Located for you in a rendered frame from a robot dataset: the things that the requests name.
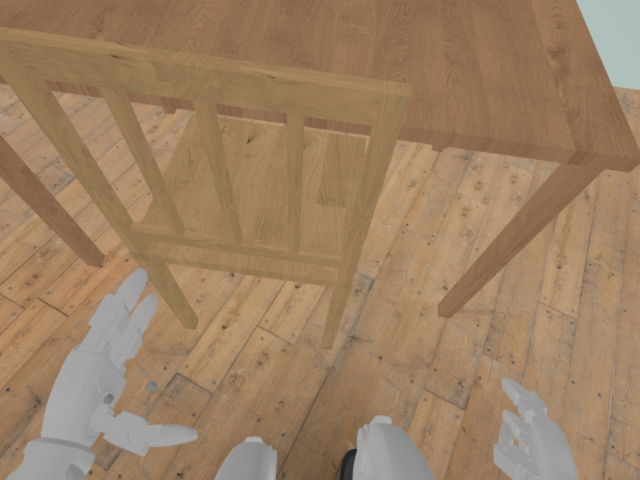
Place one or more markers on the chair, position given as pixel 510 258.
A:
pixel 237 196

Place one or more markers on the table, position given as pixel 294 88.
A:
pixel 520 78

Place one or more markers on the right robot hand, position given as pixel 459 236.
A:
pixel 543 452

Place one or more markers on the left robot hand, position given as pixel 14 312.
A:
pixel 95 368

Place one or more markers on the robot left forearm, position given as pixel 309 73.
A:
pixel 54 459

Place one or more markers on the robot right shin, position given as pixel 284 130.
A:
pixel 377 419

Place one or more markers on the left robot thigh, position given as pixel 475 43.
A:
pixel 249 461

